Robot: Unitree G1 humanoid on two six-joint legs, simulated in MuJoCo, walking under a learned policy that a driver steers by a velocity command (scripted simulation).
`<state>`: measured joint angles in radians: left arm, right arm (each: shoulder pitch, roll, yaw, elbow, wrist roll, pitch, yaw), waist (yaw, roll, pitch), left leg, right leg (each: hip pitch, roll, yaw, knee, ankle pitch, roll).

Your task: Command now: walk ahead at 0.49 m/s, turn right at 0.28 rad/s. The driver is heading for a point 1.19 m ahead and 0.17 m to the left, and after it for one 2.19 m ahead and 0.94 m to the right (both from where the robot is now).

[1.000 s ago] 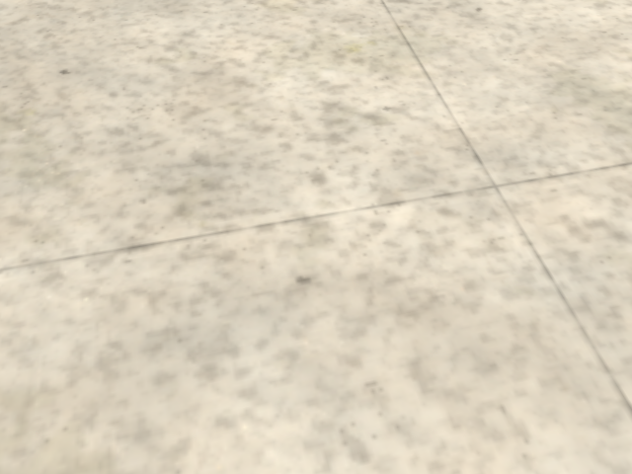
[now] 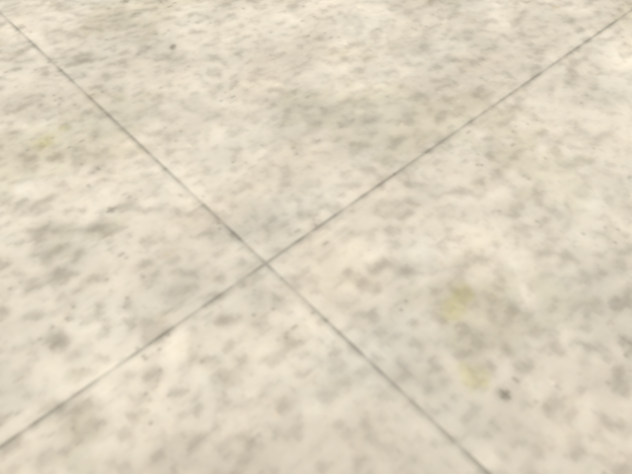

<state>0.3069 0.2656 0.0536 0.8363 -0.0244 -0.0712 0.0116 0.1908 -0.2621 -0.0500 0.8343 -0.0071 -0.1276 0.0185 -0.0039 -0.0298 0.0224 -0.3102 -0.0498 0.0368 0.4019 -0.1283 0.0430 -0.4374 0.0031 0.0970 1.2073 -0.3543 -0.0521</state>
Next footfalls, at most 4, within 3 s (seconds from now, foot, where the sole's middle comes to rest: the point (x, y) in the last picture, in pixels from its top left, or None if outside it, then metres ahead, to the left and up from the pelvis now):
0.34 right None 0.34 -0.17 -0.78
0.88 left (264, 426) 0.57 0.14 -0.78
1.46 right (306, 281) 0.95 0.05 -0.78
1.92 left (226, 207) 1.20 0.28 -0.78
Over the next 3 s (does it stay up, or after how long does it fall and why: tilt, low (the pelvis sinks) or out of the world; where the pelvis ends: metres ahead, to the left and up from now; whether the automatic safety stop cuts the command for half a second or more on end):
stays up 1.14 0.16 0.00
